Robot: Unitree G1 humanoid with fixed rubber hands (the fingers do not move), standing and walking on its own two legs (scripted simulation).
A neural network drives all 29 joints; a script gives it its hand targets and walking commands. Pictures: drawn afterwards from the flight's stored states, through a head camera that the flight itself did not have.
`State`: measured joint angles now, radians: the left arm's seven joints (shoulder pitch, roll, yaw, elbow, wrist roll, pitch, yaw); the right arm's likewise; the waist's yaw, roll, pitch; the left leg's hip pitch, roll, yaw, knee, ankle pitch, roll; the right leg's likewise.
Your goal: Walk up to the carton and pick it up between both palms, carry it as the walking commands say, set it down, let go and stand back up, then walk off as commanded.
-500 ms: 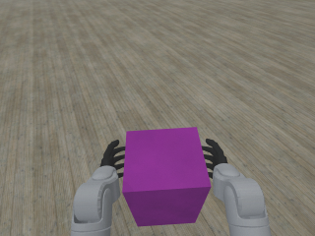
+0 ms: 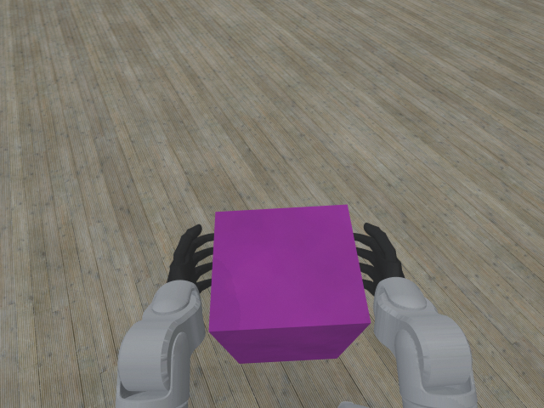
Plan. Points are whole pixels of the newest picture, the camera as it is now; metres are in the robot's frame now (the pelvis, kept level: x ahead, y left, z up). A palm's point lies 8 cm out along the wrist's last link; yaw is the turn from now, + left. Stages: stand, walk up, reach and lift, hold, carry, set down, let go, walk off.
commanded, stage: carry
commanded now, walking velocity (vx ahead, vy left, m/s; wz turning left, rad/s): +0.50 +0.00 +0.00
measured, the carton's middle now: (285, 296) +0.28 +0.00 +0.01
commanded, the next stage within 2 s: none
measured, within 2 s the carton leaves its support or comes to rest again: neither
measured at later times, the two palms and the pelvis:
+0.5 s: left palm (187, 146) +0.52 +0.15 +0.09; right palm (333, 136) +0.53 -0.10 +0.09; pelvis +0.26 +0.01 -0.01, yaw +2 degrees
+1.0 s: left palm (205, 63) +0.79 +0.14 +0.09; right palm (318, 58) +0.81 -0.11 +0.08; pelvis +0.53 +0.00 +0.01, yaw +2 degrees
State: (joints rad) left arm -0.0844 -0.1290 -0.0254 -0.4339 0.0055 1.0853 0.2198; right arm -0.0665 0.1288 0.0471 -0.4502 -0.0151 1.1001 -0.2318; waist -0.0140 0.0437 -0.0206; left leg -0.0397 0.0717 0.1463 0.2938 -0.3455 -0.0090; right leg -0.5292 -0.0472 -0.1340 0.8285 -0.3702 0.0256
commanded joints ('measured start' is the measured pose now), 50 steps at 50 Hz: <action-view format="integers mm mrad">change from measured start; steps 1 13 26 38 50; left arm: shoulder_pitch -282 -395 -415 -353 -377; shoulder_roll -933 -1037 -933 -962 -998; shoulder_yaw -509 -499 -487 -499 -504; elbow -109 -32 6 -74 -74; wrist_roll -199 -242 -211 -215 -259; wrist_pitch -23 -8 48 4 -7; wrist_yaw -121 -152 -130 -121 -151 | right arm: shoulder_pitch -385 -450 -381 -408 -421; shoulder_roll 916 1000 895 940 989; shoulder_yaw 508 449 422 484 479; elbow -176 -37 7 -103 -76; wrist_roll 255 237 208 247 225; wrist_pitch -36 -21 14 -13 -26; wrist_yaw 147 164 147 150 142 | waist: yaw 12 38 -23 7 48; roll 150 -164 190 125 -205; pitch -270 -258 -296 -300 -238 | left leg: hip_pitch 133 -446 227 117 -515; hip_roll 151 12 350 160 -20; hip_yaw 2 -89 -573 -41 -25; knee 21 596 -96 33 408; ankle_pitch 915 -61 28 562 46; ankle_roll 67 -3 250 104 -21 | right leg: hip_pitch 137 414 -187 173 636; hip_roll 40 -266 -20 35 -231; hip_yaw -63 232 59 -54 120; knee -275 -655 158 -397 -564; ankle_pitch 206 78 -172 155 628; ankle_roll -25 -157 -37 -28 -146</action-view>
